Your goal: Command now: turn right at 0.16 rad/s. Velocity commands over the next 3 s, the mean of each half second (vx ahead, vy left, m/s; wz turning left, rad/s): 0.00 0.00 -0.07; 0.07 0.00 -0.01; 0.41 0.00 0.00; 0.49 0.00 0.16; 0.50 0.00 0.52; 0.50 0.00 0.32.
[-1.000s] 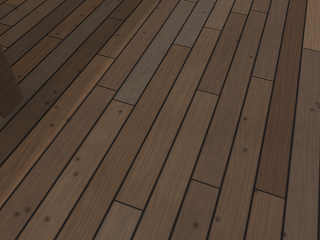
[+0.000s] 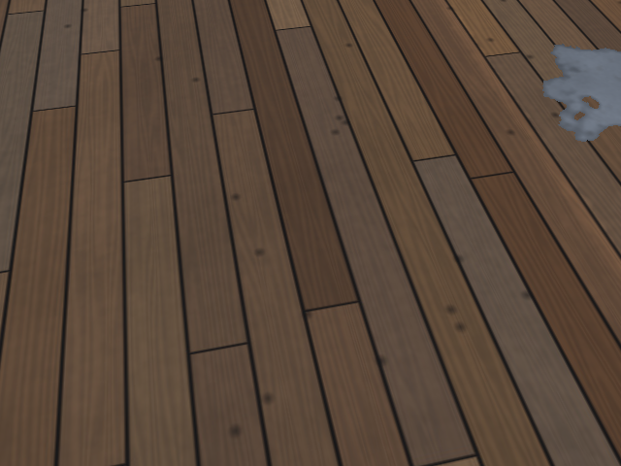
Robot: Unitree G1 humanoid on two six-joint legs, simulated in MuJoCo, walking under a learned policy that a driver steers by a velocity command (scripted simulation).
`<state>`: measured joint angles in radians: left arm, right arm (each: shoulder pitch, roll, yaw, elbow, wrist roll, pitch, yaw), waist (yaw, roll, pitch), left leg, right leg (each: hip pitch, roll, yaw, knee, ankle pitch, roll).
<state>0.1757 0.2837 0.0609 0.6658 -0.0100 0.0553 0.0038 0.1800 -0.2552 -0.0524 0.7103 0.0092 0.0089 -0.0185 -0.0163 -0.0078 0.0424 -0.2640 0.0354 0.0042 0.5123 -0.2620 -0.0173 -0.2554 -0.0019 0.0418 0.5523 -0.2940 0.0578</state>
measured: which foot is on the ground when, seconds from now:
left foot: down 0.00-1.00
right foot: down 0.00-1.00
